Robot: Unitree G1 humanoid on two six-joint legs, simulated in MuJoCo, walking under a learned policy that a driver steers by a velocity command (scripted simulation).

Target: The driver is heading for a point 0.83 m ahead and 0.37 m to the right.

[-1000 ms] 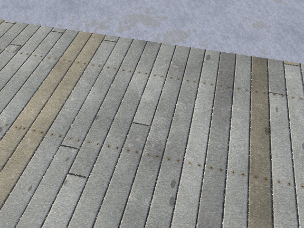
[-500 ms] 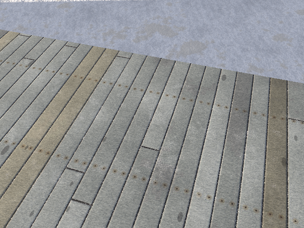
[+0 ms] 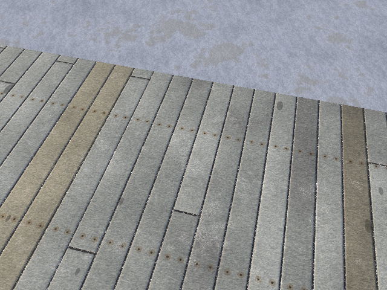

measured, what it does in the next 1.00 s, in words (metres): walks ahead, turning right: right foot, then left foot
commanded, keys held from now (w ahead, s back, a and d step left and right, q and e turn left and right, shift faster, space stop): e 0.44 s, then w+e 0.56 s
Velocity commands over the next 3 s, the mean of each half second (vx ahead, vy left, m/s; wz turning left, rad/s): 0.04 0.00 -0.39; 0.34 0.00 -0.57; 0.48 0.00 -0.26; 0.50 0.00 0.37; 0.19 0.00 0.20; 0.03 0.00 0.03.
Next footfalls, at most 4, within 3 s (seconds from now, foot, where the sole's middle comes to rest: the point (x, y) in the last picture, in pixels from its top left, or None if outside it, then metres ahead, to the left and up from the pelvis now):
0.12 right None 0.07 -0.13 -0.77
0.44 left None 0.11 0.11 -0.77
1.00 right None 0.20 -0.25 -0.77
1.56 left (286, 253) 0.61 -0.32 -0.77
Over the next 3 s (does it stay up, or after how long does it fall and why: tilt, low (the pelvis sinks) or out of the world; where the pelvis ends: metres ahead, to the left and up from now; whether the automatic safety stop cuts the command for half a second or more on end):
stays up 0.74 -0.51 0.00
